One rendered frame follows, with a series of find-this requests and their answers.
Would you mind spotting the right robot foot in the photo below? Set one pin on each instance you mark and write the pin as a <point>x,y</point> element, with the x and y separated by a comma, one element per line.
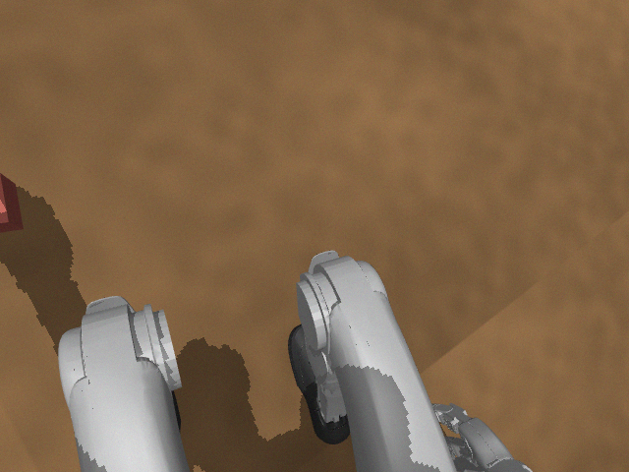
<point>332,433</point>

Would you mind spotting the small box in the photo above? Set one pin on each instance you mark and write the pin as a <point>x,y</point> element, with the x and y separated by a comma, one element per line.
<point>10,214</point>

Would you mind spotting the right robot hand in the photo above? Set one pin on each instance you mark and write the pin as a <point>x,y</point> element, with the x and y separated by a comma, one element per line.
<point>479,447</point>

